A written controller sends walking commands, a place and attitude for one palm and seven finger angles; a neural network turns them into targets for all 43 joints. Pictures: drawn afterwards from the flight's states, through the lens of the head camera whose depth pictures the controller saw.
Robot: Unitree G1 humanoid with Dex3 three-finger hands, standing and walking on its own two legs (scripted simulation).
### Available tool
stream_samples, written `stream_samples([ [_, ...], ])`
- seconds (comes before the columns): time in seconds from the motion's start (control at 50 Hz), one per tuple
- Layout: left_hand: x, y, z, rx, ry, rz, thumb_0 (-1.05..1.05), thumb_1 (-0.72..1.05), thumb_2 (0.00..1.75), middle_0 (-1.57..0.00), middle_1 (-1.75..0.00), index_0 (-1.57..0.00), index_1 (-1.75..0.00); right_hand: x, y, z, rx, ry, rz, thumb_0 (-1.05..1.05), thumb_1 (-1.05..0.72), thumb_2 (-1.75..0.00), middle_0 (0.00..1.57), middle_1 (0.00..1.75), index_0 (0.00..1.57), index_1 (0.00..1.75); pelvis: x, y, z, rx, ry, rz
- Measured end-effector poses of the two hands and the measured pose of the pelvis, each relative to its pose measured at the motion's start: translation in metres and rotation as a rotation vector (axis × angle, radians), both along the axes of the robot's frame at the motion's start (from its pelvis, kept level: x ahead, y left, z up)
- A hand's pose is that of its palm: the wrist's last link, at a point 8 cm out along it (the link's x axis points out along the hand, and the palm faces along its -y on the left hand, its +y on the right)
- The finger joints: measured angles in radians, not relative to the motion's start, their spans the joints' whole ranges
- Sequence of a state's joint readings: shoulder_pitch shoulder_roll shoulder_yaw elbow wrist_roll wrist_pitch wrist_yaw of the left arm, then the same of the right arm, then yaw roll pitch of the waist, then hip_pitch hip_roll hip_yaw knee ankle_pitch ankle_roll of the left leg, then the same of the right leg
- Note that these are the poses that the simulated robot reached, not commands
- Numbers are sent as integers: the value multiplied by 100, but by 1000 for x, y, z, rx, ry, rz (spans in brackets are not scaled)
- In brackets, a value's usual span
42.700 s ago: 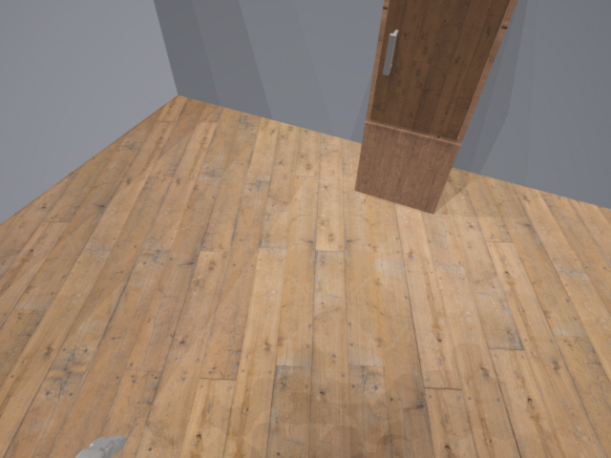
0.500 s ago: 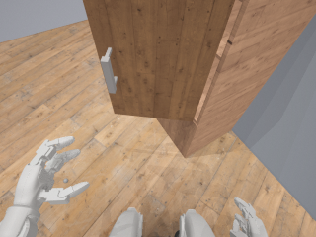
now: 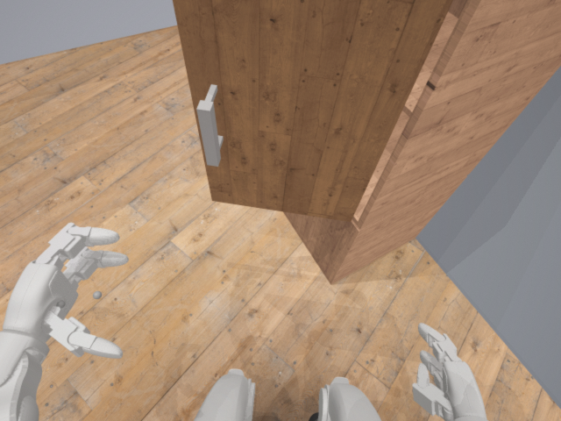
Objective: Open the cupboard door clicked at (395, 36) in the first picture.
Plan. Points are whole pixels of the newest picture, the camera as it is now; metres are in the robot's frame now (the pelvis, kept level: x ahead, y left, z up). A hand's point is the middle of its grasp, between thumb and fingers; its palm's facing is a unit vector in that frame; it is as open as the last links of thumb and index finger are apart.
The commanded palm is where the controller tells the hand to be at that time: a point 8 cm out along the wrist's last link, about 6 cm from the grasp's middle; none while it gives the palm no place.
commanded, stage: raise the hand with hooked fingers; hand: left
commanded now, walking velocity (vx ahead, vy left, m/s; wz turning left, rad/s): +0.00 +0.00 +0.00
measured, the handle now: (213, 127) +0.57 +0.16 +0.03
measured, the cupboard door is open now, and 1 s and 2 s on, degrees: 52 52 52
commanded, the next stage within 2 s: move the hooked fingers beside the handle in 0.74 s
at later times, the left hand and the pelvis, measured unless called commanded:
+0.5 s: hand (103, 265) +0.30 +0.25 +0.04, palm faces -0.08 -1.00 -0.05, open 14.0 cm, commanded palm +0.27 +0.31 +0.05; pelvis +0.01 -0.01 +0.00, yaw -1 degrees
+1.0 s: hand (106, 261) +0.30 +0.26 +0.04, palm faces -0.08 -1.00 -0.04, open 14.0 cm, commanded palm +0.29 +0.30 +0.05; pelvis +0.00 -0.01 +0.00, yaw -1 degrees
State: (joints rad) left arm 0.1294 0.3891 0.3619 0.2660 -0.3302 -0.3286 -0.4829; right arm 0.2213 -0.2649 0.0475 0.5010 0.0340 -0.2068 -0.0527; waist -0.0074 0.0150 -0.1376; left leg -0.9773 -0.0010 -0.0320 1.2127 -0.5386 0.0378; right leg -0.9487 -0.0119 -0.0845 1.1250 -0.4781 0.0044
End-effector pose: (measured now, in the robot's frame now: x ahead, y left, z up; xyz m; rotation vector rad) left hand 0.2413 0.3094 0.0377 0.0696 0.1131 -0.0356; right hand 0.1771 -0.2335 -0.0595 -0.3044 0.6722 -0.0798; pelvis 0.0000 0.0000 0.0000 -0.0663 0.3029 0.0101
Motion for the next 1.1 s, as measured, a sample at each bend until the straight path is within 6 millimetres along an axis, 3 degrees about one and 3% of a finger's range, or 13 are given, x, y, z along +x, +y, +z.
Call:
stream_samples([
  [0.06, 8, 0, -2, -9, 7, -27, -1, -47, 31, -30, -118, -29, -118, -2, -2, -4, -5, 21, -3, 2, -90, -89, 20, 30, 20, 30, 2, -1, 0, -2, 4, -3],
  [0.2, 28, 8, 18, 12, -80, -30, -1, -49, 30, -30, -120, -30, -119, -12, -12, -8, -15, 66, -32, 2, -90, -89, 20, 30, 20, 30, 6, -4, 1, 0, 12, -10],
  [0.32, 39, 18, 10, -20, -13, -16, -1, -50, 30, -30, -120, -30, -120, -23, -25, -11, -24, 99, -64, 2, -90, -89, 20, 30, 20, 30, 7, -6, 0, 6, 24, -16],
  [0.46, 38, 0, 10, -19, -42, -62, -1, -50, 30, -30, -120, -30, -120, -29, -33, -8, -37, 102, -75, 2, -90, -89, 20, 30, 20, 30, 8, -8, 2, 10, 27, -26],
  [0.62, 35, 5, 6, -24, -43, -19, -1, -50, 30, -30, -120, -30, -120, -27, -31, -8, -29, 95, -75, 2, -90, -89, 20, 30, 20, 30, 5, -10, 0, 9, 20, -20],
  [0.78, 30, 4, 15, -10, -58, -37, -1, -50, 30, -30, -120, -30, -120, -22, -23, -7, -8, 73, -59, 2, -90, -89, 20, 30, 20, 30, 4, -10, 1, 10, 13, -21],
  [0.92, 32, 7, 7, -29, -40, -23, -1, -50, 30, -30, -120, -30, -120, -21, -22, -10, -15, 77, -49, 2, -90, -89, 20, 30, 20, 30, 2, -9, -1, 8, 14, -16],
  [1.1, 65, -6, 9, -35, -89, -66, -2, -50, 30, -30, -120, -30, -120, -30, -26, -15, -38, 110, -72, 2, -90, -89, 20, 30, 20, 30, 0, -8, -4, 6, 23, -17],
])
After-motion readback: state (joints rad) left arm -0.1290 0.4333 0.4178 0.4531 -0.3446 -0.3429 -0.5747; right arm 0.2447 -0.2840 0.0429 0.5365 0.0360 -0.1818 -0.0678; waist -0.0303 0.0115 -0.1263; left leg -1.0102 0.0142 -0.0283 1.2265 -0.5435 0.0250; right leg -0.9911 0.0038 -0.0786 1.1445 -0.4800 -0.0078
